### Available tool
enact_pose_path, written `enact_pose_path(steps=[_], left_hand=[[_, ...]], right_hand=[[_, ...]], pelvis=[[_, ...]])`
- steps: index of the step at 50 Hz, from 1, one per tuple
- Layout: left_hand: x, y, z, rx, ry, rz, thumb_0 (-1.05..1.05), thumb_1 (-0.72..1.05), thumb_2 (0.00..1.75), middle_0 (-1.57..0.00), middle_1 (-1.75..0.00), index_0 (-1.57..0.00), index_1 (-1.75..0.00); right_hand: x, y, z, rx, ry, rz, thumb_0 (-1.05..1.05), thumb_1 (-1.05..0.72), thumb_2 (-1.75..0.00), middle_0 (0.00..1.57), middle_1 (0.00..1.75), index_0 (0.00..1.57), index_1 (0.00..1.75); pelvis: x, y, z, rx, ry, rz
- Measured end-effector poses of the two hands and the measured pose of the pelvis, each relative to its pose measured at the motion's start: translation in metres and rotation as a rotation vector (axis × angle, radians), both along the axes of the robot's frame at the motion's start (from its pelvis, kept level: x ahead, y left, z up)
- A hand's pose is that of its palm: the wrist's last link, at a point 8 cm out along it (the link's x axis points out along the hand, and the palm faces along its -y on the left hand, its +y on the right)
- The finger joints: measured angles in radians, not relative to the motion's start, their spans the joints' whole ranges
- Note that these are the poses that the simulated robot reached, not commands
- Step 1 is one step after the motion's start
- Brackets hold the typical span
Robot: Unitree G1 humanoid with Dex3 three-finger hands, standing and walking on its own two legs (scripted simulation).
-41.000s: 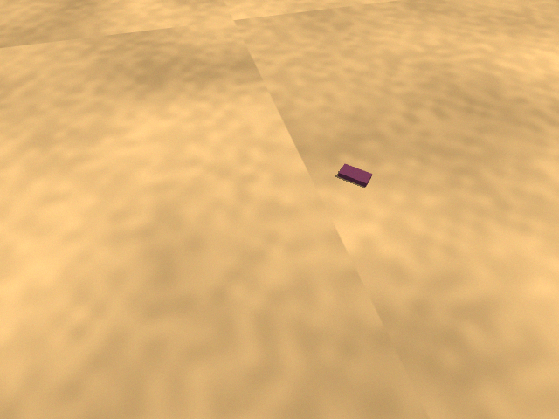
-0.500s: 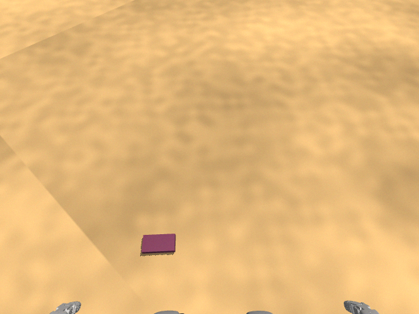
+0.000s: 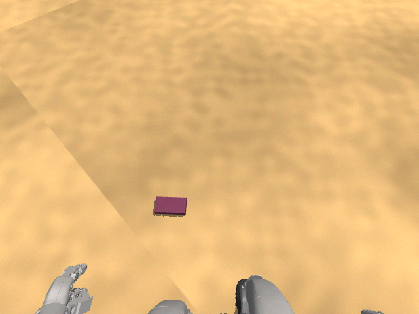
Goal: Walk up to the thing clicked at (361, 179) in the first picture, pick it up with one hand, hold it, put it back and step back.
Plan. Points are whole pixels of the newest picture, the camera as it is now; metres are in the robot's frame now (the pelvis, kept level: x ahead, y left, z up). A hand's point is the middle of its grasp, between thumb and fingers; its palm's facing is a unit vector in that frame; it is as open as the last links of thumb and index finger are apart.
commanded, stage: step back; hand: left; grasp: from above
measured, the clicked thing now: (170, 205) +0.57 +0.20 -0.74
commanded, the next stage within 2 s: none
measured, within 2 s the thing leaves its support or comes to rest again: neither
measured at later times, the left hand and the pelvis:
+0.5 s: hand out of the picture -0.01 +0.26 -0.13, palm faces -0.11 -0.91 -0.40, open 7.4 cm; pelvis -0.12 +0.01 +0.01, yaw -6 degrees
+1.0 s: hand out of the picture -0.16 +0.30 -0.14, palm faces -0.14 -0.91 -0.38, open 7.4 cm; pelvis -0.29 +0.04 +0.01, yaw -8 degrees
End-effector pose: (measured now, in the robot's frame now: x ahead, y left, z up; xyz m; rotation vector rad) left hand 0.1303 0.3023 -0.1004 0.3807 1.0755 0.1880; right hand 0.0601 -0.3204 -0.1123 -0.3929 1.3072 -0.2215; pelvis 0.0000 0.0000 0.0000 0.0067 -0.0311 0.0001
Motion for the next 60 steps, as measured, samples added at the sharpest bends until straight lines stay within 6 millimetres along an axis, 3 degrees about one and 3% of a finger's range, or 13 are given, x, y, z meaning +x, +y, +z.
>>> enact_pose_path(steps=[6,11,16,21,25,30,35,38,42,47,55,60], left_hand=[[-0.034,0.016,-0.002,-0.012,0.048,0.018,0.01,0.91,0.9,-0.2,-0.3,-0.21,-0.3],[-0.066,0.022,0.001,-0.01,0.071,0.02,0.01,0.91,0.9,-0.2,-0.3,-0.21,-0.3],[-0.095,0.02,0.0,0.012,0.101,-0.01,0.01,0.91,0.9,-0.2,-0.3,-0.2,-0.3],[-0.125,0.007,0.003,0.025,0.102,-0.041,0.01,0.91,0.9,-0.2,-0.3,-0.2,-0.3],[-0.145,0.002,0.014,0.018,0.081,-0.042,0.01,0.91,0.9,-0.2,-0.3,-0.21,-0.3],[-0.156,0.01,0.02,0.025,0.018,-0.054,0.01,0.9,0.9,-0.2,-0.3,-0.21,-0.3],[-0.168,0.03,0.006,0.011,-0.044,-0.064,0.01,0.9,0.9,-0.2,-0.3,-0.21,-0.3],[-0.186,0.037,0.001,0.001,-0.026,-0.053,0.01,0.91,0.9,-0.2,-0.3,-0.21,-0.3],[-0.216,0.04,0.002,-0.017,0.004,-0.041,0.01,0.91,0.9,-0.2,-0.3,-0.21,-0.3],[-0.264,0.041,0.0,-0.015,0.059,-0.057,0.01,0.91,0.9,-0.2,-0.3,-0.2,-0.3],[-0.348,0.029,-0.005,0.023,0.125,-0.086,0.01,0.91,0.9,-0.2,-0.3,-0.2,-0.3],[-0.404,0.02,0.011,0.024,0.141,-0.058,0.01,0.91,0.9,-0.2,-0.3,-0.21,-0.3]], right_hand=[[-0.039,0.02,0.019,0.0,-0.011,-0.024,0.01,-0.9,-0.9,0.21,0.3,0.2,0.3],[-0.045,0.024,0.027,-0.011,-0.07,-0.023,0.01,-0.9,-0.9,0.21,0.3,0.2,0.3],[-0.049,0.02,0.02,0.002,-0.156,-0.018,0.01,-0.9,-0.9,0.21,0.3,0.2,0.3],[-0.069,0.012,0.005,0.036,-0.191,-0.052,0.0,-0.9,-0.9,0.21,0.3,0.2,0.3],[-0.095,0.016,0.007,0.051,-0.173,-0.064,0.0,-0.9,-0.9,0.2,0.3,0.2,0.3],[-0.136,0.022,0.007,0.03,-0.132,-0.049,0.0,-0.9,-0.9,0.2,0.3,0.2,0.3],[-0.181,0.034,0.005,-0.008,-0.096,-0.033,0.0,-0.9,-0.9,0.2,0.3,0.2,0.3],[-0.21,0.045,0.013,-0.004,-0.085,-0.037,0.01,-0.9,-0.9,0.2,0.3,0.2,0.3],[-0.242,0.05,0.028,-0.015,-0.091,-0.05,0.01,-0.9,-0.9,0.21,0.3,0.2,0.3],[-0.266,0.046,0.034,-0.032,-0.145,-0.056,0.01,-0.9,-0.9,0.21,0.3,0.2,0.3],[-0.316,0.019,0.014,-0.016,-0.225,-0.064,0.0,-0.9,-0.9,0.21,0.3,0.2,0.3],[-0.363,0.017,0.012,0.007,-0.186,-0.097,0.01,-0.9,-0.9,0.21,0.3,0.2,0.3]], pelvis=[[-0.026,0.011,0.012,-0.019,-0.011,-0.019],[-0.047,0.015,0.016,-0.027,-0.002,-0.05],[-0.074,0.013,0.009,-0.017,-0.003,-0.088],[-0.105,0.007,0.004,-0.035,-0.017,-0.098],[-0.124,0.009,0.011,0.01,-0.015,-0.107],[-0.152,0.019,0.011,0.011,-0.003,-0.087],[-0.187,0.034,-0.001,0.005,-0.017,-0.051],[-0.208,0.039,0.003,-0.001,-0.033,-0.065],[-0.231,0.041,0.012,-0.025,-0.024,-0.079],[-0.267,0.041,0.014,-0.032,-0.015,-0.114],[-0.337,0.026,-0.002,-0.035,-0.014,-0.168],[-0.37,0.022,0.008,0.015,-0.019,-0.157]])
